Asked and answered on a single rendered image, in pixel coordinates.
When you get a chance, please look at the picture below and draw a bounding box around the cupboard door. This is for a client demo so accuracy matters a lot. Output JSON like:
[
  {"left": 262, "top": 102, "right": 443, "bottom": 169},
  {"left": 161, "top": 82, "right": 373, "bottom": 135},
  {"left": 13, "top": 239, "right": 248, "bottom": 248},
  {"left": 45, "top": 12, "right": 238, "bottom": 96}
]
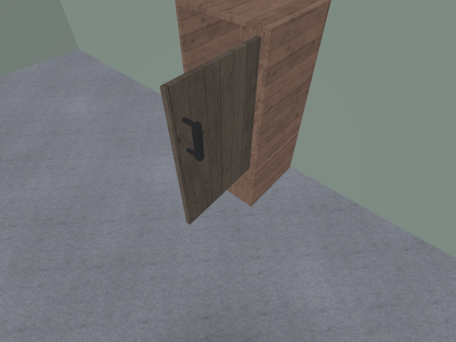
[{"left": 160, "top": 36, "right": 261, "bottom": 224}]

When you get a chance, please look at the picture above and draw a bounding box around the handle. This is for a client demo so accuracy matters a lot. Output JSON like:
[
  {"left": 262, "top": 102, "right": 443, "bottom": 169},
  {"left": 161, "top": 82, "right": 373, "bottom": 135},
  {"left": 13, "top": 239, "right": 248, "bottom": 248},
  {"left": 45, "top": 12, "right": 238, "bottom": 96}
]
[{"left": 182, "top": 117, "right": 204, "bottom": 162}]

